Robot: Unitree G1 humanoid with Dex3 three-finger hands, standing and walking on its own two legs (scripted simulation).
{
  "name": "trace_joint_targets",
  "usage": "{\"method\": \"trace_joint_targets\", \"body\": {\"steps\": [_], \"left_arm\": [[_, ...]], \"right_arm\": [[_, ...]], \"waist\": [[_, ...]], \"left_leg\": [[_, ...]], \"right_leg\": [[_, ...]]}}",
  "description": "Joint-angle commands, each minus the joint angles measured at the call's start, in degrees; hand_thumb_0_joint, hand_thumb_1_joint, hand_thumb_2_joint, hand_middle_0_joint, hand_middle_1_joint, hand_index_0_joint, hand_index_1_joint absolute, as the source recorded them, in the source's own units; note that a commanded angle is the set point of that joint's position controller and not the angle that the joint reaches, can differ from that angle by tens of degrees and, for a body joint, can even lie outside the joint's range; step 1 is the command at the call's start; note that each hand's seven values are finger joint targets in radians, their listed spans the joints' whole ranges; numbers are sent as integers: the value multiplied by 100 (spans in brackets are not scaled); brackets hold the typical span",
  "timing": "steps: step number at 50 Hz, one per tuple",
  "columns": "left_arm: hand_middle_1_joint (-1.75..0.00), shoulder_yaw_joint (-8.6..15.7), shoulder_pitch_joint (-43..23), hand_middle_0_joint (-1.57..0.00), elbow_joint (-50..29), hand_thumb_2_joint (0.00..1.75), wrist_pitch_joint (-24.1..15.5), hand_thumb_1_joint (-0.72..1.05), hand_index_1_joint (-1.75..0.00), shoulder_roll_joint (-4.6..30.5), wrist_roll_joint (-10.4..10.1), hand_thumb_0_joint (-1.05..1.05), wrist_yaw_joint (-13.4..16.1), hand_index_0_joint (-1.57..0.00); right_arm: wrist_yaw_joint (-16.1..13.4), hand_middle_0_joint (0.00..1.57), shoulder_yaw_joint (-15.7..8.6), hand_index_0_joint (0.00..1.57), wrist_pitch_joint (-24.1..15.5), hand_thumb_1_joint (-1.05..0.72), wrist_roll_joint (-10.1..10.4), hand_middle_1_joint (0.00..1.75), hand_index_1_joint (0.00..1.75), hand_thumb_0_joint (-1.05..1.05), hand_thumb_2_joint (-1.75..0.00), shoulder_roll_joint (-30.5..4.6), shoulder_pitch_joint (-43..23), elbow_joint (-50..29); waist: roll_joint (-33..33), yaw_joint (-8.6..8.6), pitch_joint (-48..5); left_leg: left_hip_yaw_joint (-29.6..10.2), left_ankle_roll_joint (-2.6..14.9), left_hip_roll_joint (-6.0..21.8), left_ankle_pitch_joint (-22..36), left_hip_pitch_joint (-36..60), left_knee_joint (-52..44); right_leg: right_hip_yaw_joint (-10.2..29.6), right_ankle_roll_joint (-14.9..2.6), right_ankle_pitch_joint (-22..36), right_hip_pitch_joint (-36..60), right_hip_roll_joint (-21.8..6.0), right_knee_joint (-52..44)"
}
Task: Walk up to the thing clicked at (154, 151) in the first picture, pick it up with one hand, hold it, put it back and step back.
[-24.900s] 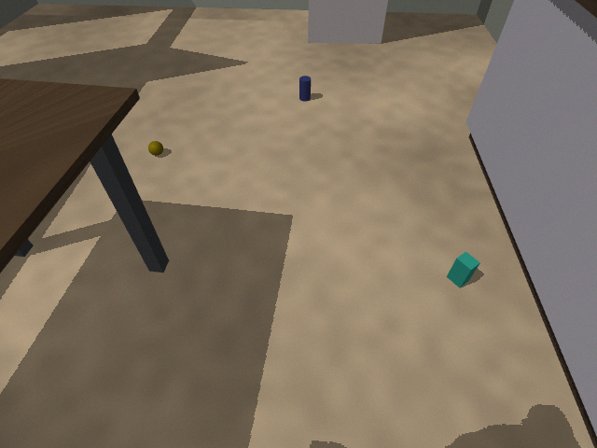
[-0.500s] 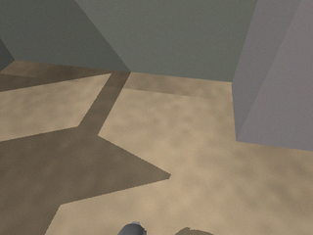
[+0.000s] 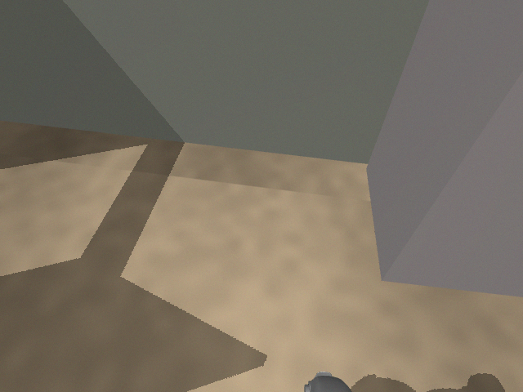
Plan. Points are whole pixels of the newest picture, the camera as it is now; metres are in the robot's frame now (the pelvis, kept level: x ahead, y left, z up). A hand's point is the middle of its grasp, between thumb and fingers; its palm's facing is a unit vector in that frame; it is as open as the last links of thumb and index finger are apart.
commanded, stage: walk up
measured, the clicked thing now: out of the picture -0.68 +0.46 -0.74
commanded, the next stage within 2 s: none
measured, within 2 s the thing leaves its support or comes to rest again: neither
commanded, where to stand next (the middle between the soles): +0.75 +0.01 m, yaw +1 degrees
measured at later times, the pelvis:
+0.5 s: pelvis +0.24 -0.02 -0.01, yaw +3 degrees
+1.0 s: pelvis +0.45 -0.02 +0.00, yaw +11 degrees
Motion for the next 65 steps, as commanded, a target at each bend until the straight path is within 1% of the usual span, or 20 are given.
{"method": "trace_joint_targets", "body": {"steps": [1,5,6,7,8,13,22,26,27,29,35,41,42,43,50,51,53,54,58,65], "left_arm": [[-30,345,-408,-20,-456,90,-200,90,-30,897,-19,0,-12,-20],[-30,480,509,-20,-124,90,-305,90,-30,1128,12,0,118,-20],[-30,603,1126,-20,-50,90,-365,90,-30,1447,46,0,206,-20],[-30,705,1259,-20,-158,90,-401,90,-30,2051,12,0,267,-20],[-30,648,1015,-20,-233,90,-376,90,-30,2079,-92,0,280,-20],[-30,407,141,-20,-475,90,-372,90,-30,1325,-121,0,335,-20],[-30,461,270,-20,-733,90,-417,90,-30,1447,-25,0,308,-20],[-30,384,-104,-20,-793,90,-346,90,-30,1434,-24,0,325,-20],[-30,271,138,-20,-787,90,-319,90,-30,1141,-21,0,333,-20],[-30,202,620,-20,-785,90,-244,90,-30,934,-136,0,376,-20],[-30,239,818,-20,-222,90,-137,90,-30,1101,-127,0,277,-20],[-30,247,-35,-20,-539,90,-132,90,-30,955,-9,0,133,-20],[-30,382,-1331,-20,-1086,90,-173,90,-30,1012,121,0,92,-20],[-30,410,-1619,-20,-1214,90,-150,90,-30,959,143,0,89,-20],[-30,503,-699,-20,-1074,90,-47,90,-30,930,-6,0,114,-20],[-30,603,-145,-20,-972,90,-83,90,-30,1186,43,0,192,-20],[-30,737,5,-20,-1064,90,-119,90,-30,1903,142,0,316,-20],[-30,710,-440,-20,-1104,90,-79,90,-30,1794,104,0,280,-20],[-30,543,-1025,-20,-1231,90,-90,90,-30,1087,72,0,243,-20],[-30,587,-610,-20,-1351,90,-7,90,-30,1083,85,0,111,-20]], "right_arm": [[-92,20,-443,20,-104,-90,20,30,30,0,-90,-1505,-234,-525],[-152,20,-332,20,-31,-90,-11,30,30,0,-90,-1250,-131,-543],[-161,20,-209,20,-38,-90,-7,30,30,0,-90,-942,152,-548],[-156,20,-139,20,-26,-90,65,30,30,0,-90,-777,432,-623],[-238,20,-261,20,52,-90,17,30,30,0,-90,-1333,68,-468],[-148,20,-232,20,127,-90,73,30,30,0,-90,-1189,454,-12],[74,20,-269,20,84,-90,-85,30,30,0,-90,-949,-634,-379],[26,20,-427,20,35,-90,-93,30,30,0,-90,-1158,202,-92],[-43,20,-537,20,-6,-90,-127,30,30,0,-90,-1420,833,97],[-150,20,-703,20,-55,-90,-35,30,30,0,-90,-2180,1029,-191],[-213,20,-384,20,-108,-90,25,30,30,0,-90,-1438,-87,-384],[-203,20,-423,20,-112,-90,14,30,30,0,-90,-1559,239,-428],[-207,20,-349,20,67,-90,44,30,30,0,-90,-1485,533,-377],[-221,20,-402,20,113,-90,25,30,30,0,-90,-1559,782,-385],[-339,20,-277,20,91,-90,20,30,30,0,-90,-1494,41,-684],[-359,20,-173,20,80,-90,76,30,30,0,-90,-1246,89,-706],[-410,20,-25,20,142,-90,100,30,30,0,-90,-798,647,-661],[-442,20,-206,20,200,-90,9,30,30,0,-90,-1347,440,-501],[-217,20,-206,20,197,-90,90,30,30,0,-90,-1184,827,-30],[-112,20,-232,20,267,-90,41,30,30,0,-90,-1082,-20,-481]], "waist": [[872,-12,182],[16,528,-552],[-944,781,-930],[-1816,693,-956],[-984,742,-679],[-904,150,-116],[-625,407,43],[-137,-257,-323],[609,-511,-695],[1744,-457,-940],[1074,148,12],[952,-140,40],[258,-268,198],[255,-335,283],[640,541,-436],[237,903,-662],[-1449,863,-1013],[-951,708,-649],[-1183,224,-82],[-650,489,159]], "left_leg": [[-899,911,1264,-639,-774,-1051],[-392,574,862,766,-988,1171],[-54,383,408,449,-1618,2847],[-171,84,-370,-1419,-3083,4193],[-861,90,-48,-1586,-3249,4663],[-1137,-4,227,-331,-2481,3794],[-519,-111,417,577,-2117,1317],[-218,102,137,730,-262,992],[-455,280,97,175,743,803],[-4680,1226,2348,-1299,1225,-966],[-1586,940,1382,265,-816,-903],[-1383,1212,1457,273,-175,-928],[-2815,1335,1189,1021,-514,-948],[-2922,1326,1406,1053,-449,-1012],[-2265,610,826,1442,-993,219],[-1992,355,480,1213,-1693,1192],[-728,81,-449,-1596,-3502,3727],[-888,91,54,-1200,-3451,4108],[-789,-35,363,-3,-2780,3649],[-250,-180,430,646,-2652,2002]], "right_leg": [[-237,-74,648,603,101,-740],[-465,-247,57,2556,462,-1189],[498,-428,-898,3363,-177,-1696],[3500,-1040,-1405,3991,-1782,-2662],[4018,-1537,-1703,3435,-2058,-2767],[968,-1100,8,2012,-816,-2720],[271,-1175,105,2018,-960,-2567],[-58,-890,467,1252,-762,-1349],[-392,-722,796,790,-345,97],[-67,-313,-1989,-885,910,2619],[328,-158,-654,47,65,1885],[-86,-25,-352,-256,-10,221],[-42,107,-1074,-346,537,268],[33,42,-1053,-415,481,233],[325,-197,118,1959,430,-1412],[662,-400,116,3098,241,-1804],[3271,-913,-2523,3997,-2253,-3137],[3402,-1186,-3019,3192,-2324,-3218],[858,-766,-1475,2239,-946,-3101],[-295,-725,269,2489,-961,-2970]]}}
